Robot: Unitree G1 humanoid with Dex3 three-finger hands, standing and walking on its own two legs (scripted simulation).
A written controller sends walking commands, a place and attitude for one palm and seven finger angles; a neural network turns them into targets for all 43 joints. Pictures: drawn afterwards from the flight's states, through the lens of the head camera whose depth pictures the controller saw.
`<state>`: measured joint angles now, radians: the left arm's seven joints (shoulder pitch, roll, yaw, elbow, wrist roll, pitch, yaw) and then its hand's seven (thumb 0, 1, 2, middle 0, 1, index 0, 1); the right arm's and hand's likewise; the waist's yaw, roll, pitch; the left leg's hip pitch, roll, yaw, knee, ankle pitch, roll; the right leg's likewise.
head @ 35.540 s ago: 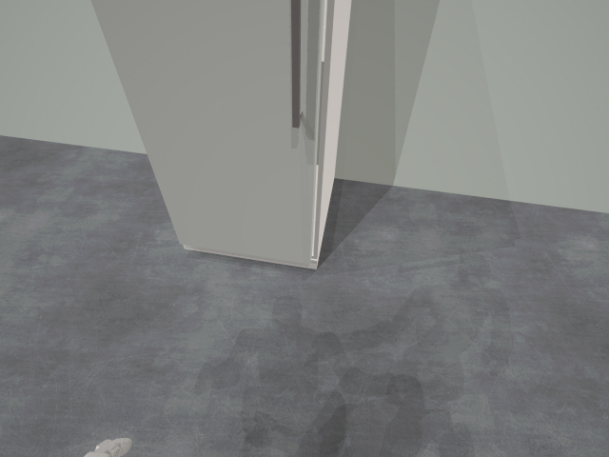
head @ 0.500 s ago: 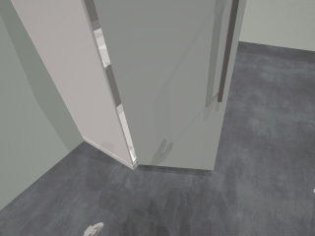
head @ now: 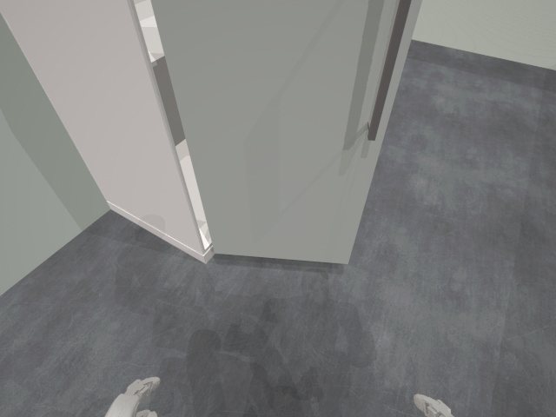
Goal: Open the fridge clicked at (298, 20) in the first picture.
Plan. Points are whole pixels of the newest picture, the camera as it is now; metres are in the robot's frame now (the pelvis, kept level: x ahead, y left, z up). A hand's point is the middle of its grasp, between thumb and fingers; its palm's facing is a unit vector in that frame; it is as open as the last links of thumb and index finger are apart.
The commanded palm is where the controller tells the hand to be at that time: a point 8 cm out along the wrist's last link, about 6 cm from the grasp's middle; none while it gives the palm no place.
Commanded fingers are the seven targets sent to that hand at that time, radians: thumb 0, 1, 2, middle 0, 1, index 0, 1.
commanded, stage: let the arm hang, fingers relaxed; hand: right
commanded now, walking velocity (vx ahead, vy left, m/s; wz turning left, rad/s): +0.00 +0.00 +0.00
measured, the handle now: (394, 32) +0.76 -0.15 +0.22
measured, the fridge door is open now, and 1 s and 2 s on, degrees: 64 64 64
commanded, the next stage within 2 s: look to check the result in 0.86 s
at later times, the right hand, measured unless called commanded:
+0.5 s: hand out of the picture +0.05 -0.22 -0.15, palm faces +0.03 +0.97 -0.24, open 7.3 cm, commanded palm none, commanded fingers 0.00 -0.90 -0.90 0.20 0.30 0.20 0.30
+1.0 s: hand out of the picture +0.05 -0.20 -0.14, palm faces +0.00 +0.97 -0.23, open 7.4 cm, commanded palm none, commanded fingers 0.00 -0.90 -0.90 0.20 0.30 0.20 0.30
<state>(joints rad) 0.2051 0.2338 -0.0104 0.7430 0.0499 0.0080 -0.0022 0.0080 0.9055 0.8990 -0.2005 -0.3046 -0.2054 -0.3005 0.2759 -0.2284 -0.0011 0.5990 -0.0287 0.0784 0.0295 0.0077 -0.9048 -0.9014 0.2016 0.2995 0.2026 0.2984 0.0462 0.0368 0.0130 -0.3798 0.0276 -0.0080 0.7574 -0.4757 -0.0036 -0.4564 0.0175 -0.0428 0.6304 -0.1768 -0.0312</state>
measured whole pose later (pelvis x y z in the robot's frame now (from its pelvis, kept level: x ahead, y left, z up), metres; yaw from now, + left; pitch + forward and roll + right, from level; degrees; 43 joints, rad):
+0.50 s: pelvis +0.02 -0.02 +0.03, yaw -1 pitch +0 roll +0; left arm 0.22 0.18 0.01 1.05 0.02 0.00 0.04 0.01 0.92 0.90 -0.20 -0.30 -0.21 -0.30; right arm 0.20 -0.22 -0.01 1.08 -0.01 0.02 -0.01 0.00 -0.91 -0.90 0.20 0.30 0.20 0.30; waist -0.01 -0.01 0.04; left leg -0.21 0.04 0.02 0.44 -0.22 -0.03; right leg -0.17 0.06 -0.05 0.44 -0.27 -0.07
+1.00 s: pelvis +0.01 +0.00 +0.03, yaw -1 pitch -1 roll +0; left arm 0.22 0.22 0.01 1.14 0.02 -0.01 0.02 0.00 0.91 0.90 -0.20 -0.30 -0.20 -0.30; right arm 0.18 -0.23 0.00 1.14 -0.01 0.00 -0.01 0.00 -0.90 -0.90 0.20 0.30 0.21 0.30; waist 0.01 0.01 0.05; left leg -0.17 0.02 0.02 0.37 -0.18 -0.01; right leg -0.13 0.04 -0.05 0.37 -0.22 -0.05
